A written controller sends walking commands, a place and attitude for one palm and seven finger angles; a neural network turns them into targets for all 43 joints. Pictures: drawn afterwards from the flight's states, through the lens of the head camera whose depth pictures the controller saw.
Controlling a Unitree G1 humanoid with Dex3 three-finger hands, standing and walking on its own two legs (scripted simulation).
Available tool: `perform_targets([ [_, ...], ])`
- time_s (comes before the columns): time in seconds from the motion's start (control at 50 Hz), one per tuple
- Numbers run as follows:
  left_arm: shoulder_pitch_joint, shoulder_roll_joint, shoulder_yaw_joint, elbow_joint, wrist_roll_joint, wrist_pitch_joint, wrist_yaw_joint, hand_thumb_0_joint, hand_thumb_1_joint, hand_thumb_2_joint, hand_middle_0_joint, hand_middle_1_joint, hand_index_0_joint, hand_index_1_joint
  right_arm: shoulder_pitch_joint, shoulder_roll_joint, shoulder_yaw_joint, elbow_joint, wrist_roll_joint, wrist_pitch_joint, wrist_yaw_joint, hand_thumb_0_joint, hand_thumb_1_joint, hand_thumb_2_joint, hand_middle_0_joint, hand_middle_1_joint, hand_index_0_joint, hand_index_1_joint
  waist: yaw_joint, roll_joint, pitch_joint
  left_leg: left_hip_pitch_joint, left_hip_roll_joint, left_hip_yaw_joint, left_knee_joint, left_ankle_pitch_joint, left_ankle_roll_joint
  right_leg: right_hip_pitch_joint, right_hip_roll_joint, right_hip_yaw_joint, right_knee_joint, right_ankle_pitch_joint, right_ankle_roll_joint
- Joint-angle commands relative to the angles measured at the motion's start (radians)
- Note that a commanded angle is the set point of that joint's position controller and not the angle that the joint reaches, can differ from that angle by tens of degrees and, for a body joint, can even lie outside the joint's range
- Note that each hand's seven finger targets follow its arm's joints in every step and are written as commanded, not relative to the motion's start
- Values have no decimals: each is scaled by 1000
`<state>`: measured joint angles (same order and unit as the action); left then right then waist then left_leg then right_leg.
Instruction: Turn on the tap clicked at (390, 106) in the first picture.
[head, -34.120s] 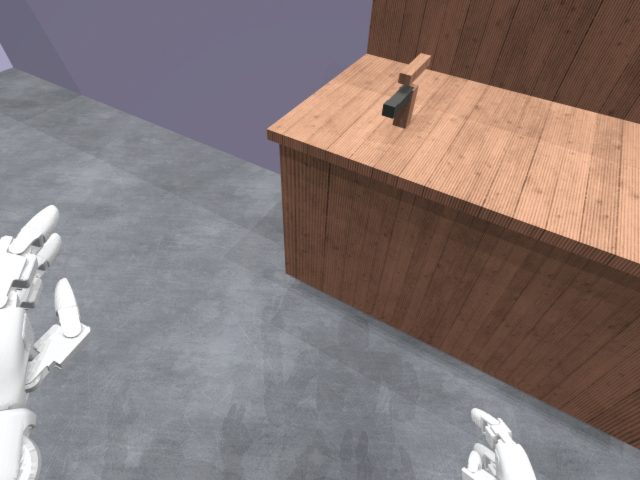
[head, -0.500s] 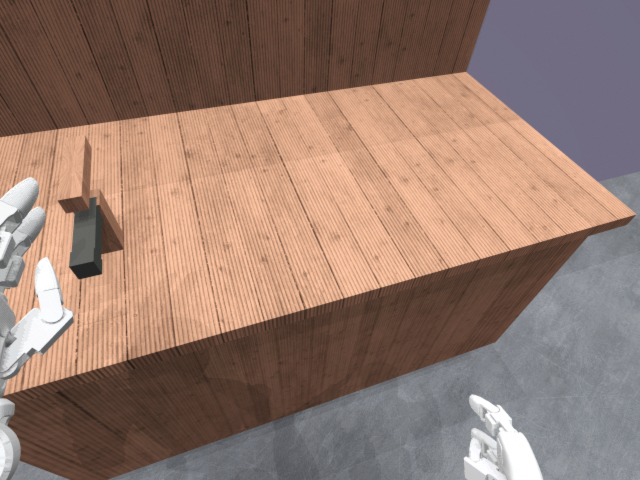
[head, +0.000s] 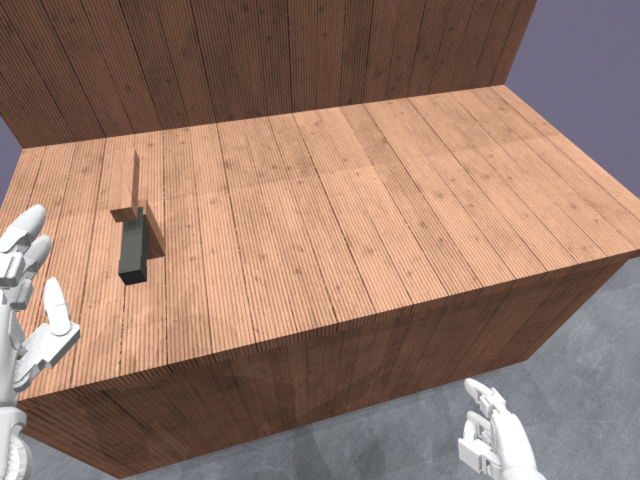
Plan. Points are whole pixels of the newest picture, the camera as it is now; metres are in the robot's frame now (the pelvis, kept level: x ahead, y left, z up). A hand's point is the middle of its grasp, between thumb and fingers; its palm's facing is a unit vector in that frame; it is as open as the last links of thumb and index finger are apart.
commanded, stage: come to a stop and stand still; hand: left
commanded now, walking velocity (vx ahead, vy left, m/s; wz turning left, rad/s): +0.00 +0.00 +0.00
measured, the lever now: (133, 270) +0.35 +0.30 +0.04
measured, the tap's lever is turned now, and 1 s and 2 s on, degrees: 0 0 0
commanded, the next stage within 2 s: look again from close up in 0.70 s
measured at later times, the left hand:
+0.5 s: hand (30, 327) +0.21 +0.29 +0.15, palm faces +0.36 -0.86 -0.37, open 7.4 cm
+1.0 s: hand (44, 290) +0.23 +0.28 +0.17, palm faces +0.38 -0.86 -0.35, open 7.4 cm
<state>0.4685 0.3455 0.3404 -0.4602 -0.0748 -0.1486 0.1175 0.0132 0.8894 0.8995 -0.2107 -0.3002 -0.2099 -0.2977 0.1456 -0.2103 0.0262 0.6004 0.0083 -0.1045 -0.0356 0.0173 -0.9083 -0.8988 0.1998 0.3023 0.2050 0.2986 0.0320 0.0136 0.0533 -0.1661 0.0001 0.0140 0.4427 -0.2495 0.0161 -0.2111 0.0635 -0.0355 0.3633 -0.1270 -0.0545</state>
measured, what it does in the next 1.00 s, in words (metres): stands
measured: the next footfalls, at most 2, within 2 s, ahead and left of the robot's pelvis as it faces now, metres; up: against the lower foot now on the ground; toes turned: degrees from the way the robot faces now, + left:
none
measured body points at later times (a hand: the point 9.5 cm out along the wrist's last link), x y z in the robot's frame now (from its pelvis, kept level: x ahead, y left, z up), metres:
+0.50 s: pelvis -0.01 +0.05 +0.00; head +0.01 +0.06 +0.45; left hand +0.18 +0.33 +0.17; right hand +0.16 -0.18 -0.08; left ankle -0.01 +0.11 -0.74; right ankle +0.05 -0.08 -0.74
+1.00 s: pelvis +0.00 +0.04 +0.00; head +0.01 +0.04 +0.44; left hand +0.21 +0.33 +0.19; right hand +0.17 -0.18 -0.08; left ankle -0.01 +0.11 -0.74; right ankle +0.05 -0.08 -0.74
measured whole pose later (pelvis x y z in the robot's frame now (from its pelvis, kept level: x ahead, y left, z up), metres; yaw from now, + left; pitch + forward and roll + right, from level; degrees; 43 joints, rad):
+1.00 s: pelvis +0.00 +0.04 +0.00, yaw -2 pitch -2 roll +0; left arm 0.32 0.36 0.38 -0.38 -0.06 -0.26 0.08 0.01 0.90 0.90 -0.20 -0.30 -0.20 -0.30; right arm 0.21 -0.20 0.02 0.56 0.01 -0.18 0.03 0.02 -0.91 -0.90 0.20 0.30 0.21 0.30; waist 0.04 -0.01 0.06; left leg -0.18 -0.05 0.07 0.47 -0.27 0.07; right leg -0.27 0.02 0.02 0.47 -0.17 0.00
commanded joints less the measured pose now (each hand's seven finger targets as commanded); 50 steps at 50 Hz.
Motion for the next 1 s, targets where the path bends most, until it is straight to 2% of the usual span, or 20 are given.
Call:
perform_targets([
  [0.0,-103,149,81,-190,12,-46,15,0,900,900,-200,-300,-200,-300,-77,-124,-42,-159,1,-51,-8,0,-900,-900,200,300,200,300,-20,2,-132,-22,94,-81,-111,49,15,88,-144,148,-88,15,42],
  [0.06,-106,176,95,-228,14,-50,15,0,900,900,-200,-300,-200,-300,-92,-121,-37,-165,3,-54,-5,0,-900,-900,200,300,200,300,-16,52,-138,-30,97,-89,-130,56,14,101,-142,135,-69,39,39],
  [0.08,-106,149,76,-232,15,-52,14,0,900,900,-200,-300,-200,-300,-82,-120,-34,-168,-3,-54,-4,0,-900,-900,200,300,200,300,-17,54,-131,-44,98,-94,-140,50,11,108,-135,124,-62,38,39],
  [0.16,-78,191,119,-237,14,-62,16,0,900,900,-200,-300,-200,-300,-81,-119,-35,-173,-1,-58,-4,0,-900,-900,200,300,200,300,-13,72,-132,-61,101,-104,-154,56,5,121,-131,114,-41,58,38],
  [0.28,-58,152,98,-216,11,-75,7,0,900,900,-200,-300,-200,-300,-66,-124,-38,-174,-7,-60,-1,0,-900,-900,200,300,200,300,-15,52,-119,-70,106,-110,-167,83,-11,123,-124,92,-17,85,40],
  [0.36,-78,163,102,-225,18,-86,6,0,900,900,-200,-300,-200,-300,-71,-127,-42,-172,-2,-65,1,0,-900,-900,200,300,200,300,-13,80,-107,-75,111,-119,-184,65,-26,116,-119,87,3,71,41],
  [0.46,-95,166,107,-227,23,-93,6,0,900,900,-200,-300,-200,-300,-68,-129,-47,-169,-4,-67,1,0,-900,-900,200,300,200,300,-11,65,-102,-83,113,-123,-194,29,-32,122,-115,89,15,60,42],
  [0.66,-82,165,114,-237,21,-98,6,0,900,900,-200,-300,-200,-300,-67,-128,-51,-171,-7,-61,7,0,-900,-900,200,300,200,300,-8,75,-114,-60,110,-119,-181,103,-55,125,-114,83,40,97,38],
  [0.74,-72,151,107,-210,18,-91,6,0,900,900,-200,-300,-200,-300,-54,-129,-56,-174,-9,-54,6,0,-900,-900,200,300,200,300,-8,25,-118,-51,109,-109,-166,112,-50,123,-120,93,25,104,37],
  [0.76,-72,166,118,-227,17,-90,7,0,900,900,-200,-300,-200,-300,-66,-128,-54,-172,-6,-52,5,0,-900,-900,200,300,200,300,-8,48,-127,-48,104,-108,-159,137,-50,134,-120,93,28,123,35],
  [0.78,-1195,1008,704,-454,218,-201,6,0,900,900,-200,-300,-200,-300,113,-159,-42,-156,-58,-106,4,0,-900,-900,200,300,200,300,-15,-123,-45,-271,138,-78,2,197,43,113,-101,65,83,35,55],
  [0.8,-592,360,314,169,73,-162,-46,0,900,900,-200,-300,-200,-300,-19,-11,-6,-116,1,-104,8,0,-900,-900,200,300,200,300,4,-134,-257,-39,76,-93,-39,239,28,16,-157,81,39,-16,3],
  [0.82,-320,236,202,185,39,-154,-65,0,900,900,-200,-300,-200,-300,41,-102,-66,-155,-6,-128,5,0,-900,-900,200,300,200,300,27,-36,-215,43,65,-59,-45,238,-5,32,-133,215,12,113,-12],
  [0.84,-267,172,113,33,16,-168,-72,0,900,900,-200,-300,-200,-300,60,-119,-76,-162,2,-122,21,0,-900,-900,200,300,200,300,6,62,-227,25,64,-63,-61,220,-17,85,-144,184,42,128,1],
  [0.86,-178,57,22,-34,0,-175,-75,0,900,900,-200,-300,-200,-300,13,-101,-68,-165,19,-126,46,0,-900,-900,200,300,200,300,5,175,-236,57,77,-48,-75,294,-20,91,-119,131,105,149,9],
  [0.88,-179,83,3,-124,11,-175,-68,0,900,900,-200,-300,-200,-300,16,-118,-72,-176,14,-125,58,0,-900,-900,200,300,200,300,9,197,-214,-1,103,-59,-89,286,-13,105,-113,114,132,105,20],
  [0.9,-150,103,14,-146,13,-174,-57,0,900,900,-200,-300,-200,-300,9,-117,-71,-179,14,-123,64,0,-900,-900,200,300,200,300,15,166,-178,-79,110,-66,-106,224,-1,131,-111,103,135,76,27],
  [0.94,-114,159,67,-134,20,-171,-34,0,900,900,-200,-300,-200,-300,11,-120,-66,-184,15,-122,59,0,-900,-900,200,300,200,300,20,6,-139,-173,99,-67,-115,79,7,164,-109,111,112,50,37],
  [0.96,-110,216,129,-153,21,-172,-19,0,900,900,-200,-300,-200,-300,-7,-119,-62,-180,20,-119,56,0,-900,-900,200,300,200,300,16,-32,-138,-163,87,-57,-107,58,7,159,-103,104,99,57,39],
  [0.98,-119,213,140,-133,16,-177,-17,0,900,900,-200,-300,-200,-300,-4,-115,-61,-187,15,-115,44,0,-900,-900,200,300,200,300,13,-93,-137,-169,79,-68,-97,30,8,152,-114,105,75,39,39],
])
